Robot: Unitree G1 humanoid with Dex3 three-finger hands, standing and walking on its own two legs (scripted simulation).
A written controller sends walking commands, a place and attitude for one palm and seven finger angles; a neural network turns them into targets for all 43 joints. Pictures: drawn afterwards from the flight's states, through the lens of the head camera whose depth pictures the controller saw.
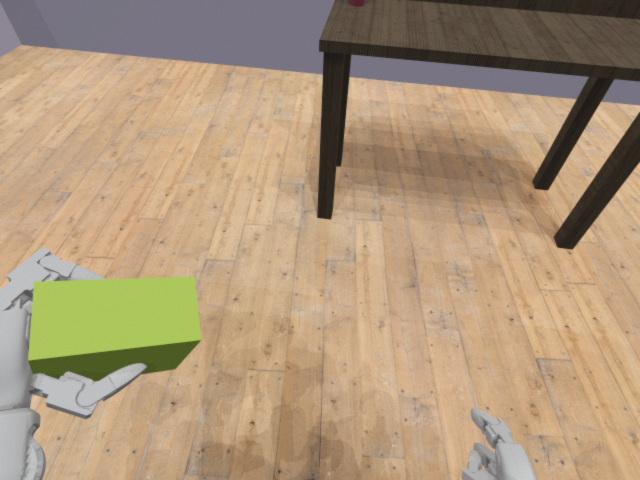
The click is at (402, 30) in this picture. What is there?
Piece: table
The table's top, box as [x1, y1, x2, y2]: [319, 0, 639, 81]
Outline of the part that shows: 319,40 319,51 639,81 639,19 411,0 365,0 363,6 355,7 351,6 348,3 349,0 335,0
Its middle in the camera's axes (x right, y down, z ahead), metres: +0.62 -0.73 +1.37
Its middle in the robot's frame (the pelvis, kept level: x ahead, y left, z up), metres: +1.55 -0.53 +0.00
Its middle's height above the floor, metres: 0.78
